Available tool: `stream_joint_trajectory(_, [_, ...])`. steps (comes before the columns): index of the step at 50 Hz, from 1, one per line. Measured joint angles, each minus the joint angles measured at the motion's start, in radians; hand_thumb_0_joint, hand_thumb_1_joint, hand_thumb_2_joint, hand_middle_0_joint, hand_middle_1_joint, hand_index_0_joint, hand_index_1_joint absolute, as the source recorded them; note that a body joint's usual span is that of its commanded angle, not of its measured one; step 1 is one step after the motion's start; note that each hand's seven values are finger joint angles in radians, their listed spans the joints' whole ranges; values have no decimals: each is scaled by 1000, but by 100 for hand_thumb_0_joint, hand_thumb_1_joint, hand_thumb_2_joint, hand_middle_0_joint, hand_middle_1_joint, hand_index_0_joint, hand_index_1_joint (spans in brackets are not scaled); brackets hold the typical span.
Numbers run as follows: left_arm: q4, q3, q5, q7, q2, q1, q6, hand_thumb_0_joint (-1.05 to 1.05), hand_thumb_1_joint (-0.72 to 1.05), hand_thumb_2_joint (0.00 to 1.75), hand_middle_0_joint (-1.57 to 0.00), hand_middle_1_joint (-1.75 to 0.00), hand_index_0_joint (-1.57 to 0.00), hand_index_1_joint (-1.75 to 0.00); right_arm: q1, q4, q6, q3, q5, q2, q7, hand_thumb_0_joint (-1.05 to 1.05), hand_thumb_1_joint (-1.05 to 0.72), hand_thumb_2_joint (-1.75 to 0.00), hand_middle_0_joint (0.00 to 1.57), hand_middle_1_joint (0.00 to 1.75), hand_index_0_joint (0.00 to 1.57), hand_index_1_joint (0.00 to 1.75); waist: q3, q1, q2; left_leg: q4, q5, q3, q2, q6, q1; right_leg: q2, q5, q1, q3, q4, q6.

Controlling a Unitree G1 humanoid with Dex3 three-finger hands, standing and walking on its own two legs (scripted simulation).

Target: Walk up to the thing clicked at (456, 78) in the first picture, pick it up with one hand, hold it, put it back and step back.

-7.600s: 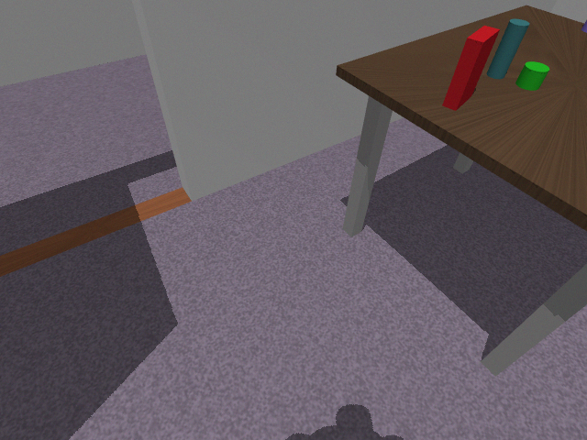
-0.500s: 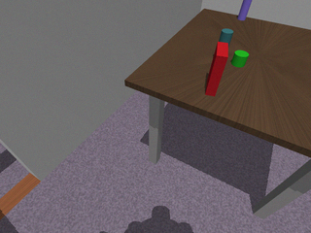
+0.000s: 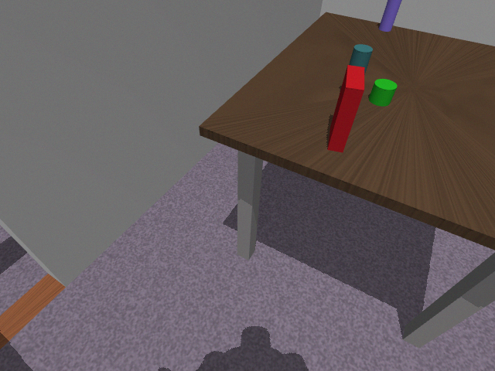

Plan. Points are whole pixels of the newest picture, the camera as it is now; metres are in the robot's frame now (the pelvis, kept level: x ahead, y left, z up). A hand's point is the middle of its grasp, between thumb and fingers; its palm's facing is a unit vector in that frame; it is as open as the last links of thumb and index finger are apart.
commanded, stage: stand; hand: left
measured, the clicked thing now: (345, 110) +0.69 -0.22 +0.06
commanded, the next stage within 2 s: walk up in 0.32 s
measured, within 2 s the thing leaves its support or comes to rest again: neither
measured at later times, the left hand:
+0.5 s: hand out of the picture +0.09 +0.25 -0.15, palm faces -0.14 -0.93 -0.35, open 7.4 cm
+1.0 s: hand (200, 332) +0.25 +0.10 -0.18, palm faces -0.40 -0.87 -0.28, open 7.4 cm
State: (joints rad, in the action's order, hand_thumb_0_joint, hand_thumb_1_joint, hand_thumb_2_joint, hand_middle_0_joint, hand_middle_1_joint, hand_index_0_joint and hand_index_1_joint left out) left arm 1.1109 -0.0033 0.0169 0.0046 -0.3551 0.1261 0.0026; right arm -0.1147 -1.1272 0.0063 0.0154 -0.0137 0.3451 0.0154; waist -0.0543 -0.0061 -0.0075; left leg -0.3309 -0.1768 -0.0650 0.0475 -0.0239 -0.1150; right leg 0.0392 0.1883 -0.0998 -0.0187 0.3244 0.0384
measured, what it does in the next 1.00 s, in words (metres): steps to the right, turning right: right foot, then left foot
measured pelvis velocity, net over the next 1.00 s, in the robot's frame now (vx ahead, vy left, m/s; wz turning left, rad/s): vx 0.11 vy -0.13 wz -0.37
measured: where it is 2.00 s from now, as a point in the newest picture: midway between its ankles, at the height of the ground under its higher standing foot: outside the picture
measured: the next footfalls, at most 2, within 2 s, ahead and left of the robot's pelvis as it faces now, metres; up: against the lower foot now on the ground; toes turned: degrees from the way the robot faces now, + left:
right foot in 0.60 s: +0.09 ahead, -0.24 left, +0.00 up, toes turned -16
left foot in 0.84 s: +0.18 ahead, -0.03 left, +0.00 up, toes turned -11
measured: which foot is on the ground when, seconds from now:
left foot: down 0.00-0.60, up 0.62-0.82, down 0.84-1.00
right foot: down 0.00-0.34, up 0.36-0.58, down 0.60-0.84, up 0.86-1.00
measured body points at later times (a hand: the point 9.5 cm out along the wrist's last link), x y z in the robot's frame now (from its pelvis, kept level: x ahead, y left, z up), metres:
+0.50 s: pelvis +0.00 -0.03 -0.01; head +0.03 -0.03 +0.44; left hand +0.10 +0.30 -0.13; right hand +0.05 -0.36 -0.12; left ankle +0.00 +0.13 -0.75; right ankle +0.02 -0.18 -0.71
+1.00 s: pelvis +0.11 -0.13 -0.02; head +0.14 -0.10 +0.43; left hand +0.28 +0.14 -0.16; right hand +0.00 -0.45 -0.10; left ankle +0.14 -0.02 -0.75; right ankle +0.08 -0.27 -0.69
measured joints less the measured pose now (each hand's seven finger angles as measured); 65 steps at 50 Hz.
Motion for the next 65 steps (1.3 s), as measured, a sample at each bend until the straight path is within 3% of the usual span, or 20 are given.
stream_joint_trajectory(16, [3,1,-1,1,1,1,-1,1,91,90,-20,-30,-21,-30,1,-1,3,-1,1,0,-1,0,-90,-90,20,30,20,30,-3,3,1,5,-1,0,-4,1,3,4,6,-1,1,4,2])
stream_joint_trajectory(19, [-66,44,30,39,-19,34,-42,1,90,90,-20,-30,-21,-30,-5,54,23,36,-9,-5,-6,0,-90,-90,20,30,21,30,-14,26,-18,-37,-31,-51,5,4,-8,4,119,-107,-12,208,-32])
stream_joint_trajectory(21, [-96,70,42,61,-40,50,-75,1,90,90,-20,-30,-21,-30,-21,102,43,57,-10,-3,-17,0,-90,-90,20,30,21,30,-22,25,-27,-62,-50,-80,24,2,-10,1,201,-209,-7,420,-38])
stream_joint_trajectory(23, [-122,90,40,82,-61,61,-92,1,91,90,-20,-30,-21,-30,-40,130,53,72,-17,12,-27,0,-90,-90,21,30,21,30,-32,25,-32,-77,-65,-101,45,-5,-2,14,217,-274,-8,528,-41])
stream_joint_trajectory(29, [-195,122,35,126,-94,105,-80,1,91,90,-20,-30,-20,-30,-76,155,39,107,-40,102,-33,0,-90,-90,21,30,21,30,-49,36,-7,-223,-176,-147,139,-37,0,84,165,-284,25,399,-51])
stream_joint_trajectory(31, [-211,131,40,124,-107,129,-59,1,91,90,-20,-30,-20,-30,-86,161,24,111,-42,129,-36,0,-90,-90,21,30,21,30,-40,37,11,-375,-282,-121,186,7,-50,59,94,-269,43,376,-33])
stream_joint_trajectory(33, [-227,137,39,110,-94,145,-47,1,91,90,-20,-30,-20,-30,-83,162,1,111,-29,147,-41,1,-90,-90,20,30,21,30,-43,45,35,-594,-394,-19,156,24,-143,21,124,-287,50,438,-22])
stream_joint_trajectory(36, [-241,117,26,95,-58,171,-47,1,91,90,-20,-30,-20,-30,-80,174,3,96,-5,149,-34,1,-90,-90,20,30,20,30,-51,58,54,-754,-381,21,78,31,-247,-24,126,-251,46,393,-48])
stream_joint_trajectory(40, [-258,95,31,86,-43,201,-49,1,90,90,-20,-30,-21,-30,-123,215,40,68,0,108,-17,1,-90,-90,20,30,20,30,-40,65,27,-591,-377,-11,22,46,-286,-57,117,-206,31,326,-66])
stream_joint_trajectory(42, [-268,89,30,83,-49,211,-53,1,90,90,-20,-30,-21,-30,-160,239,62,60,-5,84,-14,1,-90,-90,20,30,20,30,-33,62,-2,-436,-281,-19,3,52,-255,-64,142,-205,16,348,-70])
stream_joint_trajectory(43, [-272,89,29,79,-53,214,-58,1,90,90,-20,-30,-21,-30,-180,254,77,58,-13,74,-16,0,-90,-90,20,30,20,30,-31,56,-21,-390,-167,-30,0,54,-237,-69,192,-220,-4,398,-81])
stream_joint_trajectory(46, [-255,84,31,65,-58,200,-72,1,90,90,-20,-30,-21,-30,-225,260,92,48,-21,50,-27,0,-90,-90,20,30,21,30,-23,21,-66,-388,-176,-62,6,50,-197,-121,251,-308,-101,654,-84])
stream_joint_trajectory(50, [-253,86,20,72,-75,167,-55,1,91,90,-20,-30,-21,-30,-273,244,87,43,-15,35,-34,0,-90,-90,21,30,21,30,-27,-8,-102,-268,-165,-90,20,30,-85,-85,146,-380,-104,741,-55])
stream_joint_trajectory(53, [-270,89,9,70,-79,130,-44,1,91,90,-20,-30,-21,-30,-295,255,87,45,-20,45,-31,0,-90,-90,21,30,21,30,-52,-21,-92,-210,-156,-105,41,16,-29,-38,116,-405,-79,663,-44])
stream_joint_trajectory(56, [-288,86,1,65,-80,80,-38,1,91,90,-20,-30,-20,-30,-296,279,78,45,-22,61,-24,1,-90,-90,20,30,21,30,-86,-37,-69,-208,-172,-117,64,-3,-11,-3,88,-394,-36,508,-51])
stream_joint_trajectory(59, [-297,81,1,60,-78,40,-29,1,91,90,-20,-30,-20,-30,-285,301,54,44,-15,82,-17,1,-90,-90,20,30,21,30,-100,-54,-38,-285,-231,-122,94,-21,-30,-6,24,-336,9,340,-62])
stream_joint_trajectory(61, [-300,84,5,49,-74,17,-11,1,91,90,-20,-30,-20,-30,-265,306,35,44,-3,92,-18,1,-90,-90,20,30,21,30,-111,-54,-8,-444,-275,-86,122,8,-90,-35,-8,-316,21,320,-58])
stream_joint_trajectory(63, [-311,78,1,34,-60,-5,-4,1,91,90,-20,-30,-20,-30,-220,303,11,41,7,90,-28,1,-90,-90,20,30,20,30,-134,-49,11,-658,-339,7,87,25,-179,-52,32,-329,15,375,-63])
stream_joint_trajectory(65, [-320,63,-8,21,-42,-17,-4,1,91,90,-20,-30,-20,-30,-188,299,1,35,13,83,-35,1,-90,-90,20,30,20,30,-133,-39,22,-798,-374,51,49,29,-251,-58,44,-325,5,381,-73])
